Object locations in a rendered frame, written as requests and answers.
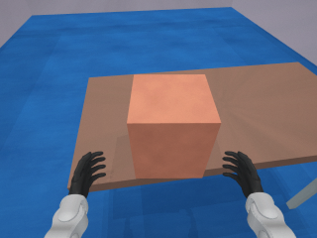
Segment left robot forearm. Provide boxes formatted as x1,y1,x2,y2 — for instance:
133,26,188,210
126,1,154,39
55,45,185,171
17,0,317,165
44,194,89,238

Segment right robot forearm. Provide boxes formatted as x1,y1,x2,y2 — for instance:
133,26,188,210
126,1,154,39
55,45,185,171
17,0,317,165
245,192,296,238

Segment left robot hand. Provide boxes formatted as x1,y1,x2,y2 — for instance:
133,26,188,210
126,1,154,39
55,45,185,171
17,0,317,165
68,151,106,198

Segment table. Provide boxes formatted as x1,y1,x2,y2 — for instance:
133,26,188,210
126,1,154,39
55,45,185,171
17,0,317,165
67,61,317,209

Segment carton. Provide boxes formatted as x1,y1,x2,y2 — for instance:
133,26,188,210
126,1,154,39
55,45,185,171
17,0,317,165
127,74,221,179

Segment right robot hand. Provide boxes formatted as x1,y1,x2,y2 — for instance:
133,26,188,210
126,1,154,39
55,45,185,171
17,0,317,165
222,151,264,198

